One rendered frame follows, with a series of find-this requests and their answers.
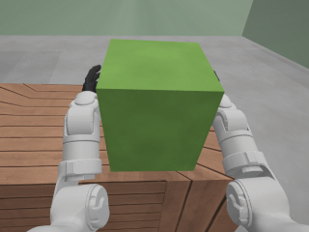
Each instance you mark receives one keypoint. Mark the right robot forearm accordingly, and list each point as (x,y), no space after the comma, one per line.
(241,158)

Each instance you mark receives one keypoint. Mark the pedestal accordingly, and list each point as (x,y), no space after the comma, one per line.
(31,148)

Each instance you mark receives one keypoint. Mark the robot left upper arm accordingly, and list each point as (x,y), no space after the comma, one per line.
(82,208)

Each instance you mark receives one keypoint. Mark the left robot hand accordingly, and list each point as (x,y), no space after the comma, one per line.
(90,83)

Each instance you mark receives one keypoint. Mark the carton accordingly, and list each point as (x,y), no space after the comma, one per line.
(157,101)

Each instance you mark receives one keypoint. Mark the left robot forearm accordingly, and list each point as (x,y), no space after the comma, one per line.
(81,138)

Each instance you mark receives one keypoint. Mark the robot right upper arm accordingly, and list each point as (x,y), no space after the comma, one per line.
(260,205)

